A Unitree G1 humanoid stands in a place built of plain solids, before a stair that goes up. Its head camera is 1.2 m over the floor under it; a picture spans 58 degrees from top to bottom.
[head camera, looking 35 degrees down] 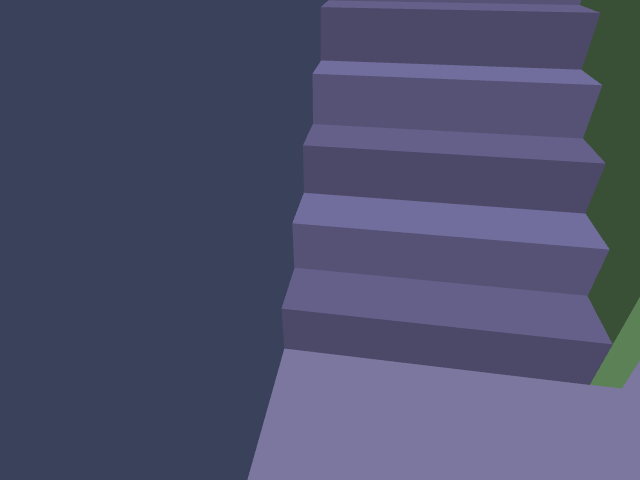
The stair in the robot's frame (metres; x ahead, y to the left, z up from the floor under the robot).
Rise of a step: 0.19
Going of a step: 0.22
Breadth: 1.02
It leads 9 degrees to the right of straight ahead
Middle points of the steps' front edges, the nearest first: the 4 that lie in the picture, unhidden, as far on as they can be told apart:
0.96 -0.38 0.20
1.18 -0.41 0.39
1.40 -0.44 0.59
1.61 -0.48 0.78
